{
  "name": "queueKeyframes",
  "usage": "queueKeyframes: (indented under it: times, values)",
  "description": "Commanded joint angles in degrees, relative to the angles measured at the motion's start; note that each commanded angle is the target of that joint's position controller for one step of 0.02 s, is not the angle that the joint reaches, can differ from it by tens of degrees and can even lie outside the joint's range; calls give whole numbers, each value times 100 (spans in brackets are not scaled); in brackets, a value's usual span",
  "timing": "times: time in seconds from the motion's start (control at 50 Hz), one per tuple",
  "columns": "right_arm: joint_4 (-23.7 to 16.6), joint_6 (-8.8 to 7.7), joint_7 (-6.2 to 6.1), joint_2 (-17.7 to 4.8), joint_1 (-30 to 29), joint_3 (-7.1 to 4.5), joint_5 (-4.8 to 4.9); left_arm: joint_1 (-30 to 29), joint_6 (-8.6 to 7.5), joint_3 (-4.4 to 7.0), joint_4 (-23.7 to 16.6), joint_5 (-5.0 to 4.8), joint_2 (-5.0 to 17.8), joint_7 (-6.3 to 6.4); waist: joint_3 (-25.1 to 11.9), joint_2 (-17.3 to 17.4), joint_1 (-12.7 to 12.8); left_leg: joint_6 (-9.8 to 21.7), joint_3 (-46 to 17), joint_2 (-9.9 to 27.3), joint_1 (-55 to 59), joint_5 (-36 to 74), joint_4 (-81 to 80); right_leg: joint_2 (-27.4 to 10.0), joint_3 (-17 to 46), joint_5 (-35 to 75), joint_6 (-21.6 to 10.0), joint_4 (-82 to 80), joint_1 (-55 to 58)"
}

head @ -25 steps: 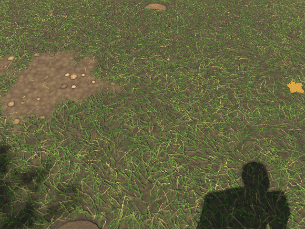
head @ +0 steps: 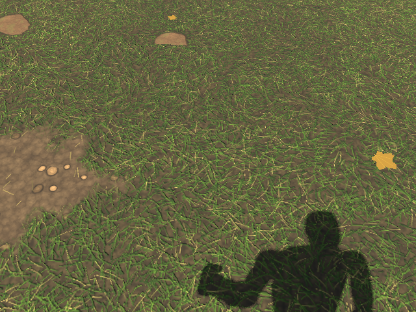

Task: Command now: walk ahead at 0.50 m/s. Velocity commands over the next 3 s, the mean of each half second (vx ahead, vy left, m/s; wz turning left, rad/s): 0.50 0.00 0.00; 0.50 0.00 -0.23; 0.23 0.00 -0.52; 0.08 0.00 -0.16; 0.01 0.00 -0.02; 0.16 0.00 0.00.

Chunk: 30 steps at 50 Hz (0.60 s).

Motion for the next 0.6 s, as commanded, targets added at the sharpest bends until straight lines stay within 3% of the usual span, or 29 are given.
queueKeyframes:
  times: [0.02,0.04,0.06,0.08,0.1,0.12,0.14,0.18,0.2,0.26,0.32,0.38,0.46,0.52,0.56,0.58,0.6]
  values:
    - [-118,-8,-42,-955,53,-178,-21,1154,-154,241,75,4,697,116,-488,546,843,429,-382,1590,-44,6378,1828,458,-159,-396,-357,-482,1390]
    - [-186,-9,-27,-929,-73,-164,36,2137,-210,340,368,96,901,174,-979,438,1263,338,-254,1420,-859,5457,3012,123,185,-146,-557,-689,2808]
    - [-417,-25,22,-554,86,-71,181,3006,-222,497,491,246,1488,237,-1777,-374,1368,159,63,882,-2438,2891,4990,-1447,2123,-627,-1013,-764,4439]
    - [-351,-15,67,-521,541,-138,261,2874,-124,548,511,113,1565,159,-2238,-1118,1059,53,-251,-62,-3903,-924,6612,-2354,4522,-626,-1711,-1544,5093]
    - [-436,24,39,-855,29,-229,113,2190,-92,492,416,-51,1290,114,-1338,-284,832,136,-709,406,-4408,-471,6767,-2056,3832,-1074,-1506,-1714,4329]
    - [-580,-5,66,-774,-447,-224,72,1703,-124,389,330,-78,902,90,-631,-54,727,132,-696,613,-4463,-17,6500,-1843,3076,-979,-1334,-1944,3464]
    - [-602,3,83,-638,-593,-220,69,1498,-167,314,350,-41,628,87,-211,107,528,118,-666,811,-4242,236,6103,-1562,2514,-577,-1094,-2172,2783]
    - [-579,153,148,-434,-480,-205,-73,1622,-259,218,539,-33,377,136,-85,-66,259,1,-635,970,-3723,419,5596,-1162,1777,32,-797,-2344,2146]
    - [-583,207,180,-382,-460,-207,-89,1814,-312,219,623,-34,416,144,-113,-108,229,-48,-561,957,-3661,472,5497,-1098,1629,372,-793,-2370,2092]
    - [-808,309,235,-423,-1000,-221,-96,2155,-379,260,751,-52,688,149,19,-147,216,-202,-376,1075,-4126,900,5022,-978,1254,718,-804,-2564,2129]
    - [-1114,321,255,-477,-1847,-207,-52,2455,-360,225,803,-60,664,143,183,-181,398,-331,-202,1139,-4527,1512,4140,-829,1007,1056,-720,-2665,2335]
    - [-1323,298,266,-386,-2479,-141,5,2761,-357,201,870,-60,671,153,196,-244,586,-350,-12,1012,-4384,1961,3165,-753,799,1482,-613,-2624,2596]
    - [-1535,263,246,-442,-3045,-121,19,3150,-329,198,1012,-11,714,207,249,-305,773,-201,96,851,-4433,1942,2471,-964,782,1882,-653,-2430,3365]
    - [-1607,194,227,-547,-3003,-164,16,3078,-298,226,1053,37,802,265,223,-327,622,38,115,700,-4136,1384,2106,-1155,734,2810,-608,-1984,3801]
    - [-1334,125,160,-691,-2097,-259,4,2892,-277,254,1040,43,901,278,-236,-362,207,259,246,348,-2939,1050,1790,-1080,584,4173,-465,-910,3781]
    - [-1001,65,108,-823,-1122,-342,-45,2787,-258,244,1010,10,885,265,-739,-183,-203,414,236,315,-1708,1333,1459,-856,382,3944,-347,182,3361]
    - [-795,20,42,-1274,-84,-474,-194,2760,-267,182,819,-54,712,244,-1455,294,-527,724,-1027,1482,-169,970,1430,-576,192,2081,-234,1843,2151]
